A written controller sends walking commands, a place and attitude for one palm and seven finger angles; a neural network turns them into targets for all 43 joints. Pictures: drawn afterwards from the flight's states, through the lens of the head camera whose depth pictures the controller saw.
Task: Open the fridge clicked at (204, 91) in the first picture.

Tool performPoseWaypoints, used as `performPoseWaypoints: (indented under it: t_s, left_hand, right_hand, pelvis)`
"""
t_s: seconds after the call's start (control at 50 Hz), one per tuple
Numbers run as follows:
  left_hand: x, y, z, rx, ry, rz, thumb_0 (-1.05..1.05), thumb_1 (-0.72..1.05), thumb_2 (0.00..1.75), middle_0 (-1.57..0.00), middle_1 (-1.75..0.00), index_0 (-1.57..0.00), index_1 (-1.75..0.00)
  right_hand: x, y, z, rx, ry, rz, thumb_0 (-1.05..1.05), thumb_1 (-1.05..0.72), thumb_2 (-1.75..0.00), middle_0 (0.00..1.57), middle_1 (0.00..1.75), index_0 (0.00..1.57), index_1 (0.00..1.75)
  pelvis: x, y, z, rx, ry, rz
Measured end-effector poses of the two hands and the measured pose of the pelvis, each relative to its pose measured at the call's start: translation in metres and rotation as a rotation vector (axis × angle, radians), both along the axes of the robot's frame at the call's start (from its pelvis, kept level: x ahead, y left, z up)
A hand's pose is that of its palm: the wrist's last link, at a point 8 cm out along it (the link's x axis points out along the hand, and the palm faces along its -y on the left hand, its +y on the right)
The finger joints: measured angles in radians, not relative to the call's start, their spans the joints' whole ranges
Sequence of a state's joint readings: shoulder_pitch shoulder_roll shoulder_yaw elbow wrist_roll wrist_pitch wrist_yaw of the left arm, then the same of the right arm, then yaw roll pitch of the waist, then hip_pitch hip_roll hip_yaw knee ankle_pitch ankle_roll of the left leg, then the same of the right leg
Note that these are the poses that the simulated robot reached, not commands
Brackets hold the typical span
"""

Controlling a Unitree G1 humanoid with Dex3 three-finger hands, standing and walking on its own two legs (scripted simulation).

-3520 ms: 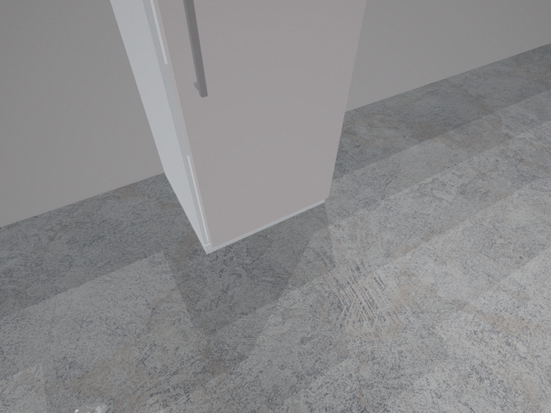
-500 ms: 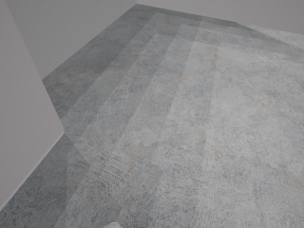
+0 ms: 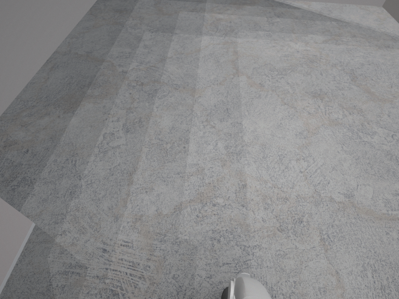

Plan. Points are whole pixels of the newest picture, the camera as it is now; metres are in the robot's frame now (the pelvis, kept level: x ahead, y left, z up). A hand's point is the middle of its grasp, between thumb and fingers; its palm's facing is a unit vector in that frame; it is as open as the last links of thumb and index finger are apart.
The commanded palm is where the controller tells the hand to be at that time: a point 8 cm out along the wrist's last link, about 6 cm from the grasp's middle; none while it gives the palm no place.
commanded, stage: turn to face it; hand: left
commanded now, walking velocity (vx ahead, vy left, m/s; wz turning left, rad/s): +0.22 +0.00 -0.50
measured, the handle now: out of the picture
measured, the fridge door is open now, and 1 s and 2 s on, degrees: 0 0 0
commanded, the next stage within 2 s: none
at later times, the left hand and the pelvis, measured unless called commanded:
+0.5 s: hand (137, 252) +0.25 +0.16 -0.18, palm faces +0.17 -0.97 -0.16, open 7.3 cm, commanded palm none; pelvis +0.17 -0.03 -0.01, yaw +8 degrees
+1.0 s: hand (123, 265) +0.22 +0.19 -0.16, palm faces +0.42 -0.86 -0.29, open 7.4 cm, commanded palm none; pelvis +0.20 -0.05 -0.01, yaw +24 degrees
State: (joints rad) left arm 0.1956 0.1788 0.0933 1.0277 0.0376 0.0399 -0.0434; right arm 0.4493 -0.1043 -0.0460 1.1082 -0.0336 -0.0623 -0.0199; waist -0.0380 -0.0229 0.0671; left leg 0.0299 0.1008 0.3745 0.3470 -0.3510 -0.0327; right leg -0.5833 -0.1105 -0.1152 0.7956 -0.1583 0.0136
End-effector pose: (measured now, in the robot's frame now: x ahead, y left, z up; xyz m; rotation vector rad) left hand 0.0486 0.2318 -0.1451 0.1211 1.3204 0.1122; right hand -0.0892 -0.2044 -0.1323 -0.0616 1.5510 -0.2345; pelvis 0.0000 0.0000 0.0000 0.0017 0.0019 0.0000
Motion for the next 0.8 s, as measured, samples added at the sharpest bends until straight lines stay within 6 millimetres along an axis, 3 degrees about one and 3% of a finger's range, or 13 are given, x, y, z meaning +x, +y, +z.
performPoseWaypoints:
  t_s: [0.08, 0.14, 0.2, 0.26, 0.32, 0.44, 0.56, 0.62, 0.8]
  left_hand:
    - [0.085, -0.022, -0.006, 0.019, -0.074, -0.086, 0.01, 0.92, 0.90, -0.20, -0.30, -0.19, -0.30]
    - [0.135, -0.037, -0.011, 0.043, -0.167, -0.100, 0.01, 0.91, 0.90, -0.20, -0.30, -0.19, -0.30]
    - [0.160, -0.048, -0.002, 0.049, -0.200, -0.087, 0.01, 0.91, 0.90, -0.20, -0.30, -0.20, -0.30]
    - [0.171, -0.057, 0.006, 0.045, -0.200, -0.069, 0.00, 0.91, 0.89, -0.20, -0.30, -0.20, -0.30]
    - [0.184, -0.053, 0.013, 0.056, -0.226, -0.020, -0.01, 0.93, 0.89, -0.20, -0.30, -0.20, -0.30]
    - [0.192, -0.037, 0.007, 0.040, -0.228, 0.067, -0.01, 0.93, 0.89, -0.20, -0.30, -0.20, -0.30]
    - [0.173, -0.006, -0.026, 0.019, -0.155, 0.176, 0.00, 0.91, 0.89, -0.20, -0.30, -0.20, -0.30]
    - [0.158, 0.009, -0.026, 0.041, -0.087, 0.202, 0.00, 0.91, 0.89, -0.20, -0.30, -0.20, -0.30]
    - [0.139, 0.029, 0.007, 0.112, -0.065, 0.301, 0.01, 0.91, 0.90, -0.20, -0.30, -0.19, -0.30]
  right_hand:
    - [0.013, -0.008, -0.014, 0.032, 0.079, -0.066, 0.00, -0.91, -0.90, 0.21, 0.30, 0.21, 0.30]
    - [0.042, -0.023, -0.028, 0.047, 0.104, -0.079, 0.00, -0.91, -0.90, 0.21, 0.30, 0.21, 0.30]
    - [0.098, -0.042, -0.030, 0.023, 0.030, -0.046, 0.00, -0.91, -0.90, 0.21, 0.30, 0.20, 0.30]
    - [0.165, -0.057, -0.026, -0.003, -0.091, 0.007, 0.00, -0.91, -0.90, 0.20, 0.30, 0.20, 0.30]
    - [0.227, -0.063, -0.020, -0.016, -0.199, 0.066, 0.00, -0.91, -0.90, 0.20, 0.30, 0.20, 0.30]
    - [0.319, -0.065, -0.006, -0.049, -0.309, 0.196, 0.00, -0.93, -0.90, 0.20, 0.30, 0.20, 0.30]
    - [0.386, -0.046, -0.004, -0.090, -0.377, 0.325, 0.00, -0.92, -0.90, 0.20, 0.30, 0.20, 0.30]
    - [0.399, -0.037, 0.000, -0.093, -0.390, 0.353, 0.00, -0.91, -0.90, 0.20, 0.30, 0.20, 0.30]
    - [0.410, -0.027, 0.005, -0.046, -0.307, 0.431, 0.00, -0.91, -0.90, 0.21, 0.30, 0.21, 0.30]
  pelvis:
    - [0.045, -0.018, -0.015, -0.004, 0.005, -0.037]
    - [0.074, -0.035, -0.026, 0.003, 0.003, -0.045]
    - [0.095, -0.041, -0.020, 0.000, -0.007, -0.031]
    - [0.114, -0.044, -0.011, -0.006, -0.006, -0.007]
    - [0.130, -0.044, -0.006, -0.011, -0.005, 0.027]
    - [0.156, -0.035, -0.007, -0.025, -0.019, 0.105]
    - [0.178, -0.014, -0.025, -0.028, -0.020, 0.175]
    - [0.182, -0.009, -0.023, -0.025, -0.011, 0.195]
    - [0.192, -0.012, -0.003, -0.040, 0.024, 0.292]
